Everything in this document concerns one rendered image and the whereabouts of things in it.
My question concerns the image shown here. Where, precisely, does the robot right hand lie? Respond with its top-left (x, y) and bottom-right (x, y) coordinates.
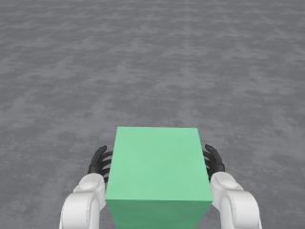
top-left (202, 144), bottom-right (226, 183)

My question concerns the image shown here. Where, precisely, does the robot left forearm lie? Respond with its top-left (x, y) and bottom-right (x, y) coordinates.
top-left (59, 173), bottom-right (107, 229)

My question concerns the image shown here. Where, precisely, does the carton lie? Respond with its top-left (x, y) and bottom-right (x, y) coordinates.
top-left (105, 126), bottom-right (214, 229)

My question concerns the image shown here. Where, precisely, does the robot right forearm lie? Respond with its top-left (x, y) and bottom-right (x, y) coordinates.
top-left (210, 172), bottom-right (262, 229)

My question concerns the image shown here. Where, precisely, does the robot left hand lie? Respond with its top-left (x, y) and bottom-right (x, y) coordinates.
top-left (87, 145), bottom-right (113, 183)

